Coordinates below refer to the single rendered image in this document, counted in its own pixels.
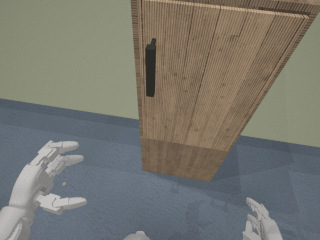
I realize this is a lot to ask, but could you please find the left robot hand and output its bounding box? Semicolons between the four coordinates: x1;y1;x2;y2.
9;140;87;215

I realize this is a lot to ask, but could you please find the robot left forearm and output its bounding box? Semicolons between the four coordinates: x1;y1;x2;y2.
0;205;36;240

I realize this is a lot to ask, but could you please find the handle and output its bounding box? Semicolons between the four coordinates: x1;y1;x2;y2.
145;38;156;97

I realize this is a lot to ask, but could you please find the cupboard door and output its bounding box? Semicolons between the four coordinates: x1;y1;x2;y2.
137;0;309;151

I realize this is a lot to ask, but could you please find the right robot hand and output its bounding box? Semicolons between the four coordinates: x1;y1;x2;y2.
242;197;283;240

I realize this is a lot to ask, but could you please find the robot left shin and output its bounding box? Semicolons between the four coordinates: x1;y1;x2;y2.
136;231;146;236

